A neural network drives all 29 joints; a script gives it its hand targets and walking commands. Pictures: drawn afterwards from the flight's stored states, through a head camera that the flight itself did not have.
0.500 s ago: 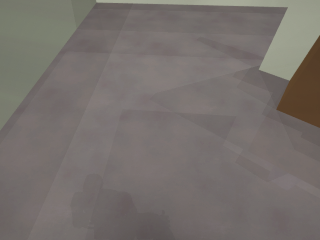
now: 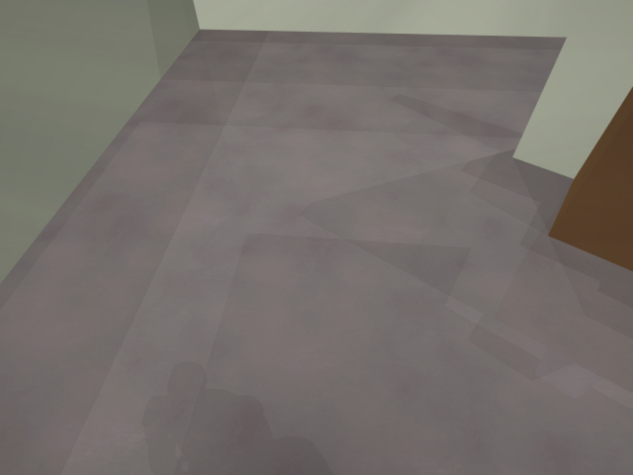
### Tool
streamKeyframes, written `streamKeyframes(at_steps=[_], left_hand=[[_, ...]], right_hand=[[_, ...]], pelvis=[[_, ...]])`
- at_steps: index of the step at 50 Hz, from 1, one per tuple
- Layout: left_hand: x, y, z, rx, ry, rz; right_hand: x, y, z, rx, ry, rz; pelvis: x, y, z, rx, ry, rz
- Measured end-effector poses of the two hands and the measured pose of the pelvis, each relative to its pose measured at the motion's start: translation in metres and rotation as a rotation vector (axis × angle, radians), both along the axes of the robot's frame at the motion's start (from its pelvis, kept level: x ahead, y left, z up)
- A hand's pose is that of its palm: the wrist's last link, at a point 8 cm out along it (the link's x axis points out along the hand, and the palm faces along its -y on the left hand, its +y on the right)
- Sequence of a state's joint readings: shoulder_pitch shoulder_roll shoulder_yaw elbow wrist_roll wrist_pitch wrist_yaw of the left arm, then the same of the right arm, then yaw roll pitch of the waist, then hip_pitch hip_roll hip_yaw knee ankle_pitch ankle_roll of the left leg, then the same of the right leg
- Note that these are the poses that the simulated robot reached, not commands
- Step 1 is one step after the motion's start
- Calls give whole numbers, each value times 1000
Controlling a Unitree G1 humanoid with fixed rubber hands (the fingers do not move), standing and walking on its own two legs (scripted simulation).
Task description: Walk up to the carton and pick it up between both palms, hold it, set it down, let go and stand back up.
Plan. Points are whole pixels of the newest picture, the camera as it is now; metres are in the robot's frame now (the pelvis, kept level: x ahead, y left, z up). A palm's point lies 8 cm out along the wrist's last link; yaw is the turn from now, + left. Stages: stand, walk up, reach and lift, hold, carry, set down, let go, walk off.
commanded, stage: stand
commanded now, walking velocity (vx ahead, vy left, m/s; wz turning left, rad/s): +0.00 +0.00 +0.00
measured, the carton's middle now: out of the picture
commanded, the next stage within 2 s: none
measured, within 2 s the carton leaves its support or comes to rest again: neither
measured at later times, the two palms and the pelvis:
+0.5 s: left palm out of the picture -0.01 +0.19 -0.15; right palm out of the picture -0.02 -0.20 -0.15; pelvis +0.01 -0.01 +0.00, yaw +0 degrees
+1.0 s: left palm out of the picture +0.00 +0.18 -0.15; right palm out of the picture -0.01 -0.21 -0.15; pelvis +0.02 -0.02 +0.00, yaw +0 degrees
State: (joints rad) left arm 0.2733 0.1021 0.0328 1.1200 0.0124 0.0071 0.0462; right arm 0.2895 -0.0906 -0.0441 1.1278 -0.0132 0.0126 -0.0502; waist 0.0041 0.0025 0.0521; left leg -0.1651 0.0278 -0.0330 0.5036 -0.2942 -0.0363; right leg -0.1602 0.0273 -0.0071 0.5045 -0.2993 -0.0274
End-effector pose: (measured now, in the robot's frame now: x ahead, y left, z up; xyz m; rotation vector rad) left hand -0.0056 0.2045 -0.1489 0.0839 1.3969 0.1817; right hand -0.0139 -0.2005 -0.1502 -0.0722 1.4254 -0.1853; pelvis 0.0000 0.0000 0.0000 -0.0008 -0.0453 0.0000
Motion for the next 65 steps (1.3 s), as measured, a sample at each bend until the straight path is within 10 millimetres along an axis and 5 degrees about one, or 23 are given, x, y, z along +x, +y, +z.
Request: streamKeyframes(at_steps=[17,65], left_hand=[[-12,-18,-2,-28,56,0],[7,-37,0,-20,56,-2]], right_hand=[[-10,7,-2,28,57,-5],[8,-17,-2,24,93,12]], pelvis=[[8,-6,1,-2,-4,1],[28,-26,1,-7,5,3]])
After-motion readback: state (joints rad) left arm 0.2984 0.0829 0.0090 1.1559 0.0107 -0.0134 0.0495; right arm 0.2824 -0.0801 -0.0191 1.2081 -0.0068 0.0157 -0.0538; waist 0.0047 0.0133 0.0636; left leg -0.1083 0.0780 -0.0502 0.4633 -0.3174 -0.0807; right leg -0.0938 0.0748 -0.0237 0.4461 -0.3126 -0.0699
